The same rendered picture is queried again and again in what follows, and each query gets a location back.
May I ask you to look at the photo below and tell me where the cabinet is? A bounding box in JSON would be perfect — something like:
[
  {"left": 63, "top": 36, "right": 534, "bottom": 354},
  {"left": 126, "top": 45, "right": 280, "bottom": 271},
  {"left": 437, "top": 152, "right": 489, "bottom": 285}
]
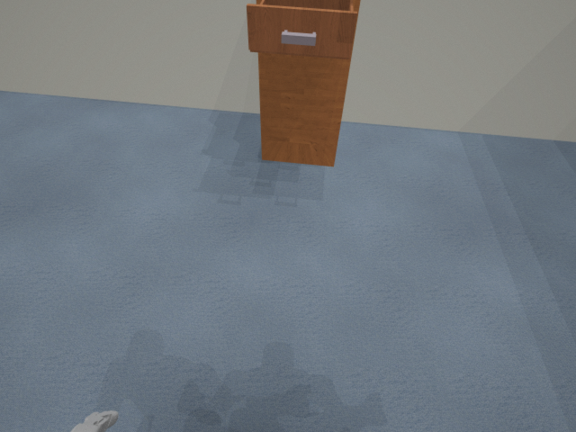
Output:
[{"left": 256, "top": 0, "right": 361, "bottom": 167}]

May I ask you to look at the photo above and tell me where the drawer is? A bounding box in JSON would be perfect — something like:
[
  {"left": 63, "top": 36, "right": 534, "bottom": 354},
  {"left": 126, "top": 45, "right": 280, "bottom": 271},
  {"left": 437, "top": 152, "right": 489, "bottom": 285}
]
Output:
[{"left": 247, "top": 0, "right": 357, "bottom": 59}]

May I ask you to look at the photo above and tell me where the handle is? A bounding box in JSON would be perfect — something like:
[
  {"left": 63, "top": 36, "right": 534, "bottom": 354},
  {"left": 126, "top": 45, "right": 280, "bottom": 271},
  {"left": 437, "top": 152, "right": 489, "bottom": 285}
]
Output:
[{"left": 282, "top": 30, "right": 316, "bottom": 46}]

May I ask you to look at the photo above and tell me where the robot left hand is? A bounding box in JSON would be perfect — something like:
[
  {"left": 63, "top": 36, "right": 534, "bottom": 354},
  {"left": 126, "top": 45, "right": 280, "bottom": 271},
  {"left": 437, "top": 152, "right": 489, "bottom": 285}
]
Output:
[{"left": 71, "top": 410, "right": 119, "bottom": 432}]

